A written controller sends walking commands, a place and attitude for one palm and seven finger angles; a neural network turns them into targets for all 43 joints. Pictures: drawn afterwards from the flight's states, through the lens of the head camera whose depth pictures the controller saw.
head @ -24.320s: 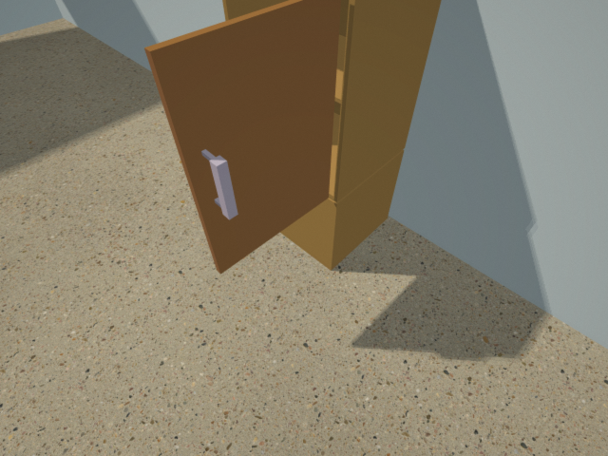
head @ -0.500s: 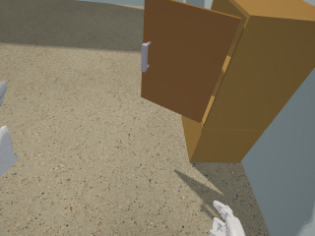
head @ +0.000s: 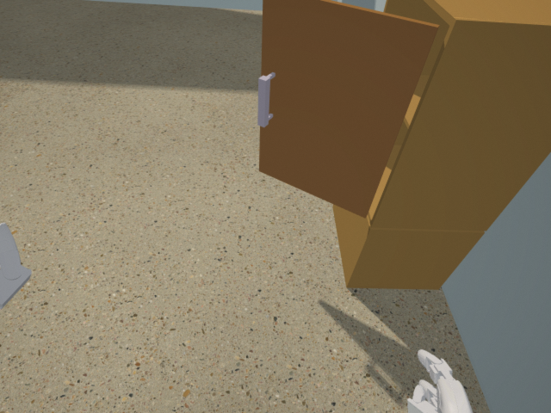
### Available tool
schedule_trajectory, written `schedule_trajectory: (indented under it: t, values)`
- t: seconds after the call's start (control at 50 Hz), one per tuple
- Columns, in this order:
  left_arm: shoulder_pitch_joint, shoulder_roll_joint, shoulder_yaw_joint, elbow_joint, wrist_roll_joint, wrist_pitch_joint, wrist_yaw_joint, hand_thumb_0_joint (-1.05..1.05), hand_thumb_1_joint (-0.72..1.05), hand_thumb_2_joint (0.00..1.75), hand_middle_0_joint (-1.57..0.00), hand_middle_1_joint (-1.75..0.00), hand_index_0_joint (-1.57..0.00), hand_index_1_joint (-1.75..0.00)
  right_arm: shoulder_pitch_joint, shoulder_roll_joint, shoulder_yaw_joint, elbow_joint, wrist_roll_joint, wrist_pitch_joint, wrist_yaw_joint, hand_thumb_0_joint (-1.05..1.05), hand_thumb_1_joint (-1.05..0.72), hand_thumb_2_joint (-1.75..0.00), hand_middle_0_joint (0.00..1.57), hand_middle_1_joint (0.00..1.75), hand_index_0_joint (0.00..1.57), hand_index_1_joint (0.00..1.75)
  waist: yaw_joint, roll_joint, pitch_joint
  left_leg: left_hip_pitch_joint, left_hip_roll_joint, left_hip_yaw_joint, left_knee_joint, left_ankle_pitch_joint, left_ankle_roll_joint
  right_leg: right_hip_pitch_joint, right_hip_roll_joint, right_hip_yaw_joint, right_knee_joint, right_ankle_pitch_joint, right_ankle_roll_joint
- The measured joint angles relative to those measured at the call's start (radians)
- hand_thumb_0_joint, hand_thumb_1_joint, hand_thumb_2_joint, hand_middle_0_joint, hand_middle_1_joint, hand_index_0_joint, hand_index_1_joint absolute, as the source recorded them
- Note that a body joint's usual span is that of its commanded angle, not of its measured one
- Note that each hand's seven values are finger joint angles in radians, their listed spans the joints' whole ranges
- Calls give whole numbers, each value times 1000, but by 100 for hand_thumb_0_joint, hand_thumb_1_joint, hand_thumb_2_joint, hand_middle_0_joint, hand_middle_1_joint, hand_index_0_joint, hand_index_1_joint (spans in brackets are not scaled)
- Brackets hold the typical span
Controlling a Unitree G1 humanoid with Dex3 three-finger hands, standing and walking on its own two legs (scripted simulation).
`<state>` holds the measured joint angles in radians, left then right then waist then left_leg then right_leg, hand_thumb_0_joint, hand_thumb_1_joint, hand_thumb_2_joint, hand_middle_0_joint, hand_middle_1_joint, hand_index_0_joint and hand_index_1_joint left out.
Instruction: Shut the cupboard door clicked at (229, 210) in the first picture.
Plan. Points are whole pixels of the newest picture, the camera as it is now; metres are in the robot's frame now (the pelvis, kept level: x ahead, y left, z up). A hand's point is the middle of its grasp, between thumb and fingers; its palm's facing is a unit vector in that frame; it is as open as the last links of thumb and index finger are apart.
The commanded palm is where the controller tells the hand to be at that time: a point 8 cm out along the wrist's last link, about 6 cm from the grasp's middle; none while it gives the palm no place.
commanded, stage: stop stepping back and stand still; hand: left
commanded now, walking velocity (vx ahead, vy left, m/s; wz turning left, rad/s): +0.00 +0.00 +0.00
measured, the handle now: (267, 99) +0.95 +0.05 -0.02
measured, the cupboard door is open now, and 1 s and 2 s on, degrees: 59 59 59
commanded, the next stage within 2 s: let the arm hang, fingers relaxed in 0.80 s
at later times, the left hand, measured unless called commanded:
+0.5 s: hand out of the picture +0.19 +0.29 +0.17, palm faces +0.44 -0.79 -0.42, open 7.4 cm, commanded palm +0.13 +0.33 +0.18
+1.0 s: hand (34, 348) +0.19 +0.30 +0.05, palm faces +0.22 -0.85 -0.47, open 7.4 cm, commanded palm none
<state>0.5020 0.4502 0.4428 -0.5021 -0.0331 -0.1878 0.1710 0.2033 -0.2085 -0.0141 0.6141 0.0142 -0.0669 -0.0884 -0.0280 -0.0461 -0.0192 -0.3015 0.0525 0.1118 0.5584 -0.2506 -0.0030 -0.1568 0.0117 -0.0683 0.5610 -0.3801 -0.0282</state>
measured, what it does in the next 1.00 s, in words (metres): shifts its weight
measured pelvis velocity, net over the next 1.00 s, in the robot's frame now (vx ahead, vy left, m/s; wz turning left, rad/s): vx -0.03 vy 0.05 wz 0.01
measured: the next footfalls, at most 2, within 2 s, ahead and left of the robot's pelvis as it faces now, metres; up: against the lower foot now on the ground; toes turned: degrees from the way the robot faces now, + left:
none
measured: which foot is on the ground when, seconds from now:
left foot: down 0.00-1.00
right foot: down 0.00-1.00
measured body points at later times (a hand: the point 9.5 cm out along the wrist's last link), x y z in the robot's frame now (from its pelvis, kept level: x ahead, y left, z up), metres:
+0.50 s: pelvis -0.01 +0.03 +0.01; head -0.03 +0.04 +0.46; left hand +0.16 +0.33 +0.19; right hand +0.14 -0.21 -0.07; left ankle +0.03 +0.12 -0.73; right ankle -0.06 -0.08 -0.73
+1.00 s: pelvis -0.03 +0.05 +0.00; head -0.03 +0.03 +0.45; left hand +0.17 +0.35 +0.08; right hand +0.14 -0.20 -0.10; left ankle +0.03 +0.12 -0.73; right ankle -0.06 -0.08 -0.73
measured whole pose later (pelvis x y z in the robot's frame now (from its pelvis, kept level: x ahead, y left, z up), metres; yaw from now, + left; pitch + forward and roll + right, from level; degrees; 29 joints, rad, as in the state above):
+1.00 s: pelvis -0.03 +0.05 +0.00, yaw +1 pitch +1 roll -2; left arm 0.35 0.37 0.19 0.02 0.01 -0.05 0.05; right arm 0.16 -0.29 0.01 0.73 0.00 -0.07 0.00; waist 0.01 0.09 -0.05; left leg -0.38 0.02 0.12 0.56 -0.21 0.06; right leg -0.21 -0.02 -0.07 0.51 -0.33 0.02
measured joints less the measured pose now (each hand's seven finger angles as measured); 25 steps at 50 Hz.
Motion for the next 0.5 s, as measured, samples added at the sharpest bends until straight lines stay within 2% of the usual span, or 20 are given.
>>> schedule_trajectory:
  t: [0.08,0.2,0.34,0.5]
  values:
    - [52,16,16,11,-8,-4,-13,2,89,89,-21,-30,-21,-30,-4,18,19,-25,8,-2,17,1,-91,-90,20,30,20,30,-10,36,-8,-23,18,2,-11,7,-1,2,21,5,-71,17,-14]
    - [100,-14,-29,14,-13,23,-18,2,89,89,-21,-30,-21,-30,12,27,35,-5,11,28,20,1,-91,-90,20,30,20,30,7,40,-15,-20,10,15,-23,9,7,-3,12,17,-74,22,-1]
    - [60,-38,-46,23,-10,39,-13,2,89,89,-22,-30,-21,-30,28,24,38,15,7,33,6,1,-91,-90,20,30,20,30,20,39,-28,-10,2,13,-24,15,20,12,5,14,-83,32,10]
    - [30,-56,-40,62,-9,27,-12,2,89,89,-21,-30,-21,-30,32,12,33,2,3,21,8,1,-91,-90,20,30,20,30,11,52,-42,-20,-1,12,-45,40,35,10,4,12,-120,69,20]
